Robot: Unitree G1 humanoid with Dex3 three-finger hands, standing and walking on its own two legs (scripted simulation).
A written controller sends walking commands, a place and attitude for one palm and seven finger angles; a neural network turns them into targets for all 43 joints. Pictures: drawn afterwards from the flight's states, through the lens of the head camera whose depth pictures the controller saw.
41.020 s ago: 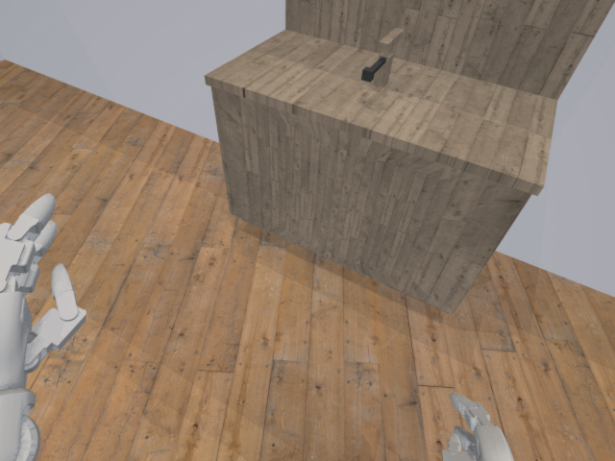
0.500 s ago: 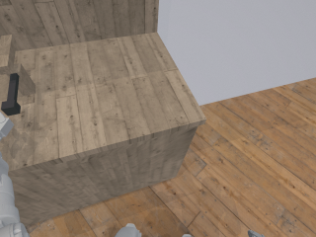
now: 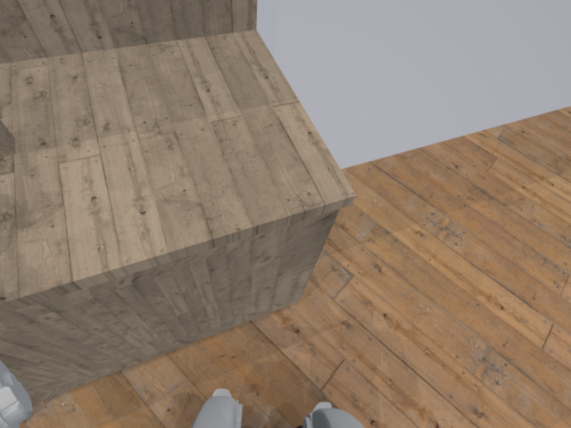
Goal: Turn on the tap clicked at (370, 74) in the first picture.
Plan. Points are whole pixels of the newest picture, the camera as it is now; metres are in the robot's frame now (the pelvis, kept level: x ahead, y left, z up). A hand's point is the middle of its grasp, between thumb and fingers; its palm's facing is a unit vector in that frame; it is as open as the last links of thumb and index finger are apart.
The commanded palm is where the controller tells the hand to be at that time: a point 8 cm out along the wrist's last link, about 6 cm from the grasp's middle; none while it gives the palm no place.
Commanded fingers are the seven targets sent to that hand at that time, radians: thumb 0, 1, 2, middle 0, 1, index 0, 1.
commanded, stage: reach beside the lever's end, fingers flat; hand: left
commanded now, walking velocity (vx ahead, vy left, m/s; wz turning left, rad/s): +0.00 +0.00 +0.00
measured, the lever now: out of the picture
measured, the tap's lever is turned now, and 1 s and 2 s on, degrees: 5 13 39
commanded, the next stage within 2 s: push the lever round in 0.08 s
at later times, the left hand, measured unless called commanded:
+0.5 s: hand out of the picture +0.39 +0.39 +0.07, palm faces +0.57 -0.81 -0.09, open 7.7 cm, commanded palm +0.34 +0.42 +0.07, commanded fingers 0.00 0.90 0.90 -0.15 -0.15 -0.15 -0.15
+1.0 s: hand out of the picture +0.38 +0.37 +0.08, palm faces +0.60 -0.79 -0.07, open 7.8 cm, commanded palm +0.34 +0.39 +0.07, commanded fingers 0.00 0.90 0.90 -0.15 -0.15 -0.15 -0.15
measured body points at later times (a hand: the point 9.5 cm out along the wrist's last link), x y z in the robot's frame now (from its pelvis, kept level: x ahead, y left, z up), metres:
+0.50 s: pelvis +0.02 +0.01 +0.01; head +0.10 +0.04 +0.45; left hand +0.35 +0.43 +0.08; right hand +0.09 -0.26 -0.10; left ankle +0.03 +0.11 -0.68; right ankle +0.00 -0.12 -0.68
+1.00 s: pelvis +0.01 +0.00 +0.01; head +0.08 +0.03 +0.45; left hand +0.34 +0.41 +0.08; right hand +0.08 -0.27 -0.10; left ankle +0.03 +0.11 -0.68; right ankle +0.00 -0.12 -0.68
